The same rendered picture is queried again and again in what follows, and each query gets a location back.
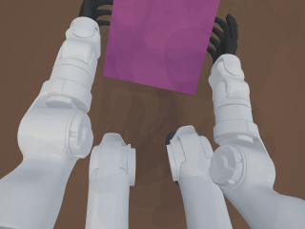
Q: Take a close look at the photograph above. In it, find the right robot forearm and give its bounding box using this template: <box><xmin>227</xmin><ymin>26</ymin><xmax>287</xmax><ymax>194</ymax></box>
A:
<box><xmin>208</xmin><ymin>53</ymin><xmax>269</xmax><ymax>156</ymax></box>

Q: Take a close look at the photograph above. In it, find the left robot upper arm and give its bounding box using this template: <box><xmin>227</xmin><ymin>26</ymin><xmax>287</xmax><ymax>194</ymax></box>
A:
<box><xmin>0</xmin><ymin>107</ymin><xmax>93</xmax><ymax>229</ymax></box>

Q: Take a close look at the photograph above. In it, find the right robot upper arm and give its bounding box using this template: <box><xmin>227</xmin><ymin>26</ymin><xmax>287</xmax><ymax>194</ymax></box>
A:
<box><xmin>208</xmin><ymin>143</ymin><xmax>305</xmax><ymax>229</ymax></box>

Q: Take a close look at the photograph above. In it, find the robot right hand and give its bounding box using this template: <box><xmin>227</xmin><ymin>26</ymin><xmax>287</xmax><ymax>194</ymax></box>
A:
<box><xmin>207</xmin><ymin>13</ymin><xmax>238</xmax><ymax>64</ymax></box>

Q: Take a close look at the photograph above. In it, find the robot right thigh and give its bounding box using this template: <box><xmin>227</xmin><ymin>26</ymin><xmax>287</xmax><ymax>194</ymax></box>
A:
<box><xmin>166</xmin><ymin>133</ymin><xmax>233</xmax><ymax>229</ymax></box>

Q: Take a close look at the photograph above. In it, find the robot left thigh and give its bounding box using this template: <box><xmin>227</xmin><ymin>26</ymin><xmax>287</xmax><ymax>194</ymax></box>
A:
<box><xmin>85</xmin><ymin>141</ymin><xmax>136</xmax><ymax>229</ymax></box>

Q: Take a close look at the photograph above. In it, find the left robot forearm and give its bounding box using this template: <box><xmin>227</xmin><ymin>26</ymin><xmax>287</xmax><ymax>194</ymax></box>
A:
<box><xmin>17</xmin><ymin>16</ymin><xmax>101</xmax><ymax>151</ymax></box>

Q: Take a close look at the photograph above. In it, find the carton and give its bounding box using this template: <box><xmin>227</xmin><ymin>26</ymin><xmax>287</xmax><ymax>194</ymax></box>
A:
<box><xmin>103</xmin><ymin>0</ymin><xmax>220</xmax><ymax>95</ymax></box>

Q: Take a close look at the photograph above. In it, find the robot thigh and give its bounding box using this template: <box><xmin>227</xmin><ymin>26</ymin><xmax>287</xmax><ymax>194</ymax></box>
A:
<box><xmin>166</xmin><ymin>133</ymin><xmax>233</xmax><ymax>229</ymax></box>
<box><xmin>85</xmin><ymin>141</ymin><xmax>136</xmax><ymax>229</ymax></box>

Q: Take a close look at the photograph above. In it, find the robot left hand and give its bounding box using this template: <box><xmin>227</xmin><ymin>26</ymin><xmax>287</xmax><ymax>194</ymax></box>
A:
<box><xmin>78</xmin><ymin>0</ymin><xmax>113</xmax><ymax>27</ymax></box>

